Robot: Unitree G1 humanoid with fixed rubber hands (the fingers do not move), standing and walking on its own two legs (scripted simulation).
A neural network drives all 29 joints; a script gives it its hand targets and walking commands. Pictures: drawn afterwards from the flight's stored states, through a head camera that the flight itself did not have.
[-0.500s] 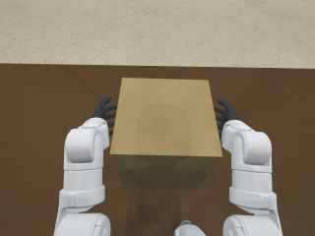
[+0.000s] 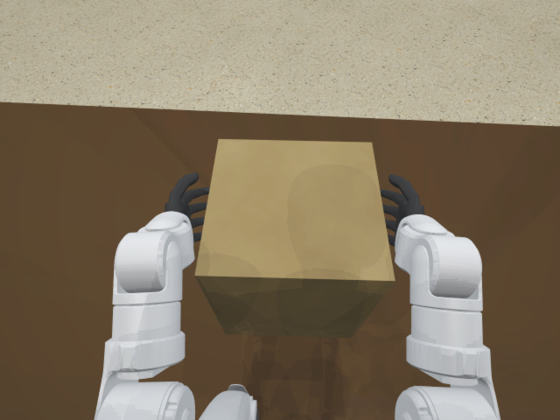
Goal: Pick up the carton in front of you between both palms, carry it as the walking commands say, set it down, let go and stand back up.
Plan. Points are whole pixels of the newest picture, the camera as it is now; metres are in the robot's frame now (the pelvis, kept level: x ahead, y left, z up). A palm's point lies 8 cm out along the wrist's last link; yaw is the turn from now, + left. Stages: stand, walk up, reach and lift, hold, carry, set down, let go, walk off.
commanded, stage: carry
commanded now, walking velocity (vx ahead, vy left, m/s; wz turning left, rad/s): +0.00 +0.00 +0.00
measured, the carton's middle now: (291, 248) +0.37 +0.01 +0.01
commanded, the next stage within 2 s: none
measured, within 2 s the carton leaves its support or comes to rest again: neither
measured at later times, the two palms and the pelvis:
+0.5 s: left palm (209, 156) +0.46 +0.14 +0.10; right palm (417, 167) +0.45 -0.16 +0.10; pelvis +0.11 +0.00 -0.02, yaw -2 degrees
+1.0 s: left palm (212, 172) +0.42 +0.12 +0.12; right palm (437, 183) +0.41 -0.17 +0.12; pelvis +0.08 -0.01 -0.01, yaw -2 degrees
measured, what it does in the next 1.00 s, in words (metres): steps on the spot: left foot, then right foot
